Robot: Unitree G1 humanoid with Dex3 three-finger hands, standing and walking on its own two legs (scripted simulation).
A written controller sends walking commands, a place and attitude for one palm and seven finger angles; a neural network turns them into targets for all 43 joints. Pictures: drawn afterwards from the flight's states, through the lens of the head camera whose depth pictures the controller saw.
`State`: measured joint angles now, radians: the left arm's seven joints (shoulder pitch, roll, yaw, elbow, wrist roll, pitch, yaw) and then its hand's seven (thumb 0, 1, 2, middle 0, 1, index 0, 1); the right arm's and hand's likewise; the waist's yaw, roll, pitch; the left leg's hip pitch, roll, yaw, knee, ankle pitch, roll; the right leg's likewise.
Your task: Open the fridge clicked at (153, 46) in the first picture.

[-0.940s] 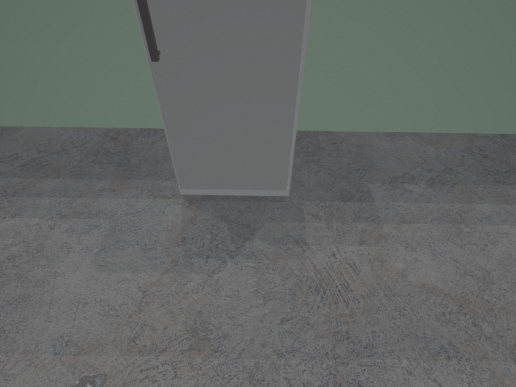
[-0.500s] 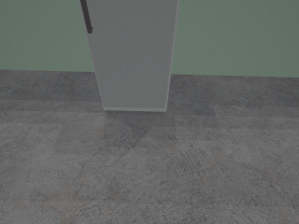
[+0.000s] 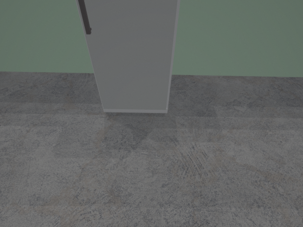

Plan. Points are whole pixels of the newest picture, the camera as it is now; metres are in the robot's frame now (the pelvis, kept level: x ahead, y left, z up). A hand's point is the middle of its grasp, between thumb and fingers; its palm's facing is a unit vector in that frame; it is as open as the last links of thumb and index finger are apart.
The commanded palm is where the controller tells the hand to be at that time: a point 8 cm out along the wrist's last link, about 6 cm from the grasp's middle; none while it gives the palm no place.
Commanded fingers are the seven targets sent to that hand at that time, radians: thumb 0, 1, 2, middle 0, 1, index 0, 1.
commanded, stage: look at it before walking up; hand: left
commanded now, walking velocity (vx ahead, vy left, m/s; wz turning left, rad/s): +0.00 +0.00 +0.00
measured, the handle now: out of the picture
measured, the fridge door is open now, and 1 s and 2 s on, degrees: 0 0 0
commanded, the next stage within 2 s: walk to a spot facing it in 0.50 s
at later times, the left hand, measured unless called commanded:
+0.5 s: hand out of the picture +0.08 +0.25 -0.15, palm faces -0.02 -0.94 -0.34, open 7.4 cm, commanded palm none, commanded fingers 0.00 0.90 0.90 -0.20 -0.30 -0.20 -0.30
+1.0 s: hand out of the picture +0.03 +0.24 -0.20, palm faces +0.18 -0.96 -0.21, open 7.4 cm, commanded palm none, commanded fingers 0.00 0.90 0.90 -0.20 -0.30 -0.20 -0.30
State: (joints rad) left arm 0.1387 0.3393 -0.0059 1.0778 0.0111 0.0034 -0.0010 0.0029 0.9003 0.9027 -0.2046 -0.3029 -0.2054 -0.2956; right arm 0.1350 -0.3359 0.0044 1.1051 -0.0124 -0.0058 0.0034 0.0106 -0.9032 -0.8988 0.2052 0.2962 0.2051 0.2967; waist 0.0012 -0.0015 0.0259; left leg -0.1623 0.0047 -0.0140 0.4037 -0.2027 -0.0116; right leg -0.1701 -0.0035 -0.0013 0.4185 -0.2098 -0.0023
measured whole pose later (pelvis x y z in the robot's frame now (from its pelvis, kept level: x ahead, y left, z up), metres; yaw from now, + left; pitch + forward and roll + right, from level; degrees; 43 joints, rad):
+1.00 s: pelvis +0.00 +0.03 -0.02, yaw +12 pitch -2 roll -1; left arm 0.19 0.26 0.03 0.97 0.02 0.04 0.01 0.00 0.90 0.90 -0.21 -0.30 -0.21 -0.30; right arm 0.24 -0.23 -0.02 1.00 -0.01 0.04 0.02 0.01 -0.91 -0.90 0.20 0.30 0.20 0.30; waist -0.03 -0.05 0.06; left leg -0.29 0.02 0.06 0.66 -0.37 -0.01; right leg -0.24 -0.12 -0.17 0.67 -0.40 0.04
